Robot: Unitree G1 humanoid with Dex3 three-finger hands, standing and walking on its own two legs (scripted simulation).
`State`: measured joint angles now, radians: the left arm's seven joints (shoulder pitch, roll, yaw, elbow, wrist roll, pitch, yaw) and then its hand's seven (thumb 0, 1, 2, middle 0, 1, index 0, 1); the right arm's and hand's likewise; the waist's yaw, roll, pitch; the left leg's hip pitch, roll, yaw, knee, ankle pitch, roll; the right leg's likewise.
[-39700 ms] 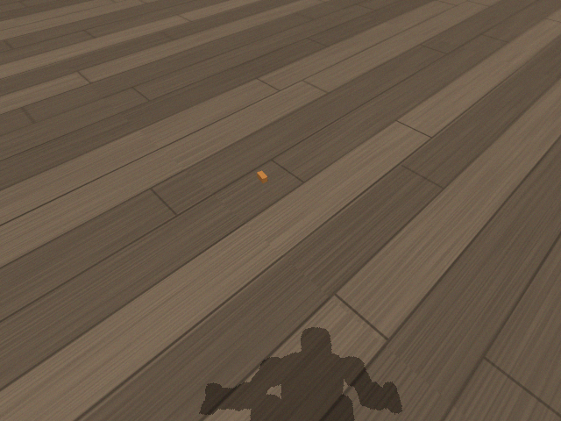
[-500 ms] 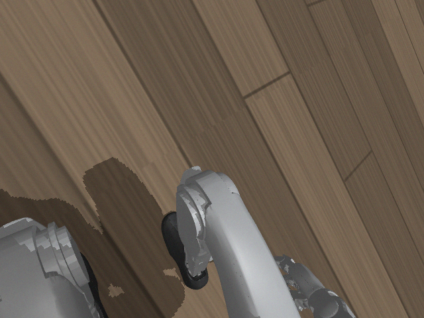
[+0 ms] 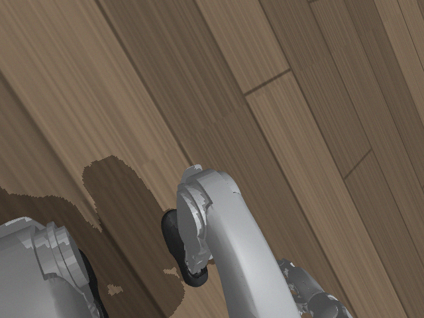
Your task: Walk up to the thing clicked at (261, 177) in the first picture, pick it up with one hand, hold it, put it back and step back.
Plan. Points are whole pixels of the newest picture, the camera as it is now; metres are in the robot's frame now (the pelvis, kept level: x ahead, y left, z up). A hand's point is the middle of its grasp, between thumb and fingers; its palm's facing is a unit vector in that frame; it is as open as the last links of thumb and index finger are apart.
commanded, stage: approach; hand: left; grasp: from above
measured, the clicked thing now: out of the picture +0.51 +0.42 -0.31
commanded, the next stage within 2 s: none
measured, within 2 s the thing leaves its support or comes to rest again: neither
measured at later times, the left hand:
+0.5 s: hand out of the picture +0.49 +0.41 -0.16, palm faces -0.44 -0.12 -0.89, open 12.4 cm
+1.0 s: hand out of the picture +0.49 +0.42 -0.16, palm faces -0.44 -0.11 -0.89, open 12.8 cm
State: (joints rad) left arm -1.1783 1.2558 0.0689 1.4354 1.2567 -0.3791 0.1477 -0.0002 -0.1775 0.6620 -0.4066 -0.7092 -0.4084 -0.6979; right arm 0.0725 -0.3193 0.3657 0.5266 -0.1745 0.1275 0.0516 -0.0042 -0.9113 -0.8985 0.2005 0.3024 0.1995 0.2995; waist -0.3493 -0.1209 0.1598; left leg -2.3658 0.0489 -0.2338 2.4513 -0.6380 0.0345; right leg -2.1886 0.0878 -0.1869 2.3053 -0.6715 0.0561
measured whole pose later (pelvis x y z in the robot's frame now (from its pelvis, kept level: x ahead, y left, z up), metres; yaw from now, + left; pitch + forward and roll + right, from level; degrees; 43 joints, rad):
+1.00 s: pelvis +0.00 +0.00 +0.00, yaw +0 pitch +30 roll -15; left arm -1.21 1.25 0.05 1.46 1.26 -0.35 0.17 0.00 -0.28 0.74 -0.31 -0.79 -0.32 -0.78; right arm 0.07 -0.32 0.35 0.53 -0.17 0.13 0.05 0.00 -0.91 -0.90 0.20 0.30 0.20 0.30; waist -0.36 -0.11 0.13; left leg -2.38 0.04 -0.23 2.45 -0.64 0.03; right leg -2.20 0.08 -0.19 2.30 -0.67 0.05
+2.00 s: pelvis +0.00 +0.00 +0.00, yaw +0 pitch +30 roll -15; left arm -1.21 1.26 0.05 1.46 1.25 -0.37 0.17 0.00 -0.38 0.83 -0.23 -0.88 -0.23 -0.87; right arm 0.06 -0.32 0.36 0.53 -0.17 0.14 0.05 0.00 -0.91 -0.90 0.20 0.30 0.20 0.30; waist -0.36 -0.11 0.14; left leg -2.37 0.05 -0.23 2.45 -0.64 0.03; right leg -2.19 0.09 -0.19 2.30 -0.67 0.05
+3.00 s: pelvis +0.00 +0.00 +0.00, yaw +0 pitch +30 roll -15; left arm -1.21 1.26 0.05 1.45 1.25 -0.36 0.16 0.00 -0.51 0.92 -0.12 -0.99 -0.12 -0.98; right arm 0.07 -0.31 0.36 0.53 -0.16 0.14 0.05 0.00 -0.91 -0.90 0.20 0.30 0.20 0.30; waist -0.36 -0.11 0.14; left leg -2.37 0.05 -0.22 2.44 -0.64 0.03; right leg -2.20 0.08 -0.18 2.30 -0.67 0.06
